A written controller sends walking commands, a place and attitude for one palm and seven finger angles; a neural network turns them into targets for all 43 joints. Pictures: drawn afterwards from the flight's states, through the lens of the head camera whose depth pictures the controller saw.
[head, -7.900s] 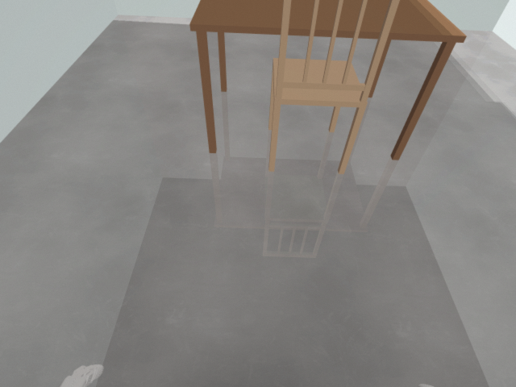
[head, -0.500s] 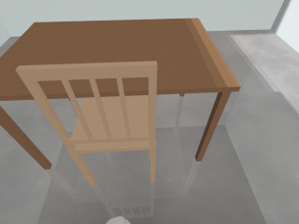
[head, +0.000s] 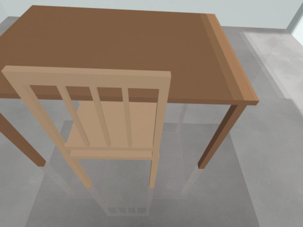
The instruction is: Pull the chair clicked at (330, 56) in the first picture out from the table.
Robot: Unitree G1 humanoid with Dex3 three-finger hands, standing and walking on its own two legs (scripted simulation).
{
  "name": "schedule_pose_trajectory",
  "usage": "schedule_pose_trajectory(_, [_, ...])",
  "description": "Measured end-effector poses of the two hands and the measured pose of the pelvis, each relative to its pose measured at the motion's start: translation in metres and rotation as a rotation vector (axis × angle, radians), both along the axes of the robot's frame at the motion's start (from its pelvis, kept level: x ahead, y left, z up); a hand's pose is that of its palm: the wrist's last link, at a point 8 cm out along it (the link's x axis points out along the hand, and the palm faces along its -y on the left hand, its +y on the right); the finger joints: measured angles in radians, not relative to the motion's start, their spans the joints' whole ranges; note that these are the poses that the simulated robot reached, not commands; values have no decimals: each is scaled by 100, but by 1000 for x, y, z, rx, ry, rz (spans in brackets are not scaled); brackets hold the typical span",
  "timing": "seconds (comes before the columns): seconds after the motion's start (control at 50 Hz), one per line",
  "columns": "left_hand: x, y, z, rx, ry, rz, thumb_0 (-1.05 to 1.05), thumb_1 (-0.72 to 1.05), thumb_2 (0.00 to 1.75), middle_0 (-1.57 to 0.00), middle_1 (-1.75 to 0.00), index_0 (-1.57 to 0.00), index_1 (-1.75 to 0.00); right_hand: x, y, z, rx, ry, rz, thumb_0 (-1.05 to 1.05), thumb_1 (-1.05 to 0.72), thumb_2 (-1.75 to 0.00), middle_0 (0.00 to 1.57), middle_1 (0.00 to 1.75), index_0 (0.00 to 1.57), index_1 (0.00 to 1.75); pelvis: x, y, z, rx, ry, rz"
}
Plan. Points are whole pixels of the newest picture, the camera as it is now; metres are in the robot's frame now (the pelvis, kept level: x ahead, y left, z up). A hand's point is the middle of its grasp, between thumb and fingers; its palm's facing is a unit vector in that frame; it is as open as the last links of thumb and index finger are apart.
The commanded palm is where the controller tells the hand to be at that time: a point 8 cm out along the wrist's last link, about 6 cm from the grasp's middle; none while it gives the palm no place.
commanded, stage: come to a stop and stand still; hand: left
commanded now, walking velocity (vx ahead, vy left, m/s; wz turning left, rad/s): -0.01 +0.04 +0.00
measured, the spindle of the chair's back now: (102, 121) +0.44 +0.21 -0.05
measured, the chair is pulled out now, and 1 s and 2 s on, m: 0.00 0.00 0.00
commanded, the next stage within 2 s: look again from close up in 0.58 s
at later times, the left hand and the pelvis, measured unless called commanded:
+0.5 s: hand out of the picture +0.05 +0.15 -0.17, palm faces +0.04 -0.96 -0.28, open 7.3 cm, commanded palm none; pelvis -0.02 -0.05 -0.01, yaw +1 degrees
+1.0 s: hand out of the picture +0.01 +0.12 -0.17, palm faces +0.03 -0.98 -0.19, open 7.3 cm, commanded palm none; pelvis +0.01 -0.04 +0.00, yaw +0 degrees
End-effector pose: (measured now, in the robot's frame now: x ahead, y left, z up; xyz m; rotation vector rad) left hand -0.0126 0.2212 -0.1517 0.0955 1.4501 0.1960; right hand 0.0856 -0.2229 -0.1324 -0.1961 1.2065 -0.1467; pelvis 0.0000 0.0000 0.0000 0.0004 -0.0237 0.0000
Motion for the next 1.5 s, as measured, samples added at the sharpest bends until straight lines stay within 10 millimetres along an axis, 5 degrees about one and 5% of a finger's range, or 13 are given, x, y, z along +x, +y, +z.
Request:
schedule_pose_trajectory(0.12, [18,-10,0,85,-87,-59,0,91,90,-20,-30,-20,-30,-25,-40,-20,37,22,-33,-1,-92,-90,21,30,21,30,-6,-33,-14,33,24,-14])
schedule_pose_trajectory(0.22, [30,-24,11,107,-171,-96,0,91,90,-20,-30,-20,-30,-46,-61,-33,55,26,-51,0,-92,-90,20,30,20,30,-11,-42,-18,3,-15,4])
schedule_pose_trajectory(0.42, [55,-19,15,108,-259,-90,0,91,90,-20,-30,-21,-30,-89,-52,-28,61,78,-39,0,-91,-90,20,30,20,30,-18,-43,-15,24,-25,14])
schedule_pose_trajectory(0.54, [44,-26,22,112,-235,-91,0,91,90,-20,-30,-20,-30,-109,-44,-35,103,154,-34,0,-91,-90,20,30,20,30,-22,-47,-13,24,-6,13])
schedule_pose_trajectory(0.72, [17,-39,13,59,-115,-67,0,91,90,-20,-30,-20,-30,-102,-39,-26,99,163,-50,0,-91,-90,20,30,20,30,-7,-47,-7,18,8,5])
schedule_pose_trajectory(1.12, [25,-49,9,16,-70,-60,0,91,90,-20,-30,-20,-30,-58,-44,-15,50,132,-35,1,-93,-90,20,30,20,30,19,-45,0,10,6,-2])
schedule_pose_trajectory(1.5, [23,-52,13,24,-49,-59,0,91,90,-20,-30,-20,-30,-76,-36,-18,84,196,-46,1,-92,-90,20,30,20,30,23,-49,2,11,2,-2])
